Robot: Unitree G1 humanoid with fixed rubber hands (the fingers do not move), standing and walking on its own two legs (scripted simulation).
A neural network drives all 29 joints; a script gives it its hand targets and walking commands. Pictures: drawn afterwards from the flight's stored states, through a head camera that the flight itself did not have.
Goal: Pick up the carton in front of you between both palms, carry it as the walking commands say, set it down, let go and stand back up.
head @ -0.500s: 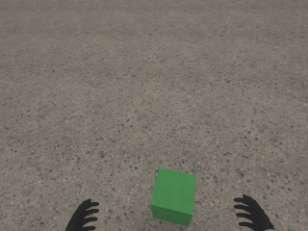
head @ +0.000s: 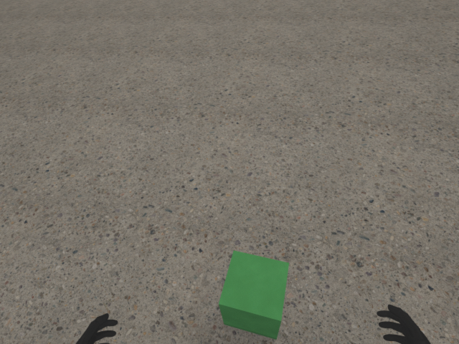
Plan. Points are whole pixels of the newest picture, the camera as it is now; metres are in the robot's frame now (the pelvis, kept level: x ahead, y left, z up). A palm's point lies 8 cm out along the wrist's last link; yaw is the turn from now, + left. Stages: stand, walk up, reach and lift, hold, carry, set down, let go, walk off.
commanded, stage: stand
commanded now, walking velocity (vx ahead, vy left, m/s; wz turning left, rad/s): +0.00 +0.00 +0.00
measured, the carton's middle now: (255, 295) +0.44 -0.03 -0.64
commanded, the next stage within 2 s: none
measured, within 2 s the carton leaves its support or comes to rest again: neither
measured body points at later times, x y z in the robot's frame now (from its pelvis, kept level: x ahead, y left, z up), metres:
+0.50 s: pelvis +0.03 +0.00 +0.00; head +0.04 +0.00 +0.45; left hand +0.16 +0.30 -0.09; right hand +0.18 -0.29 -0.09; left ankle -0.02 +0.12 -0.73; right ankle +0.00 -0.10 -0.73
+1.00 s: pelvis +0.00 +0.00 +0.01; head -0.01 +0.00 +0.46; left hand +0.11 +0.31 -0.09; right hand +0.12 -0.30 -0.10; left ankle -0.02 +0.12 -0.73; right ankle +0.00 -0.10 -0.73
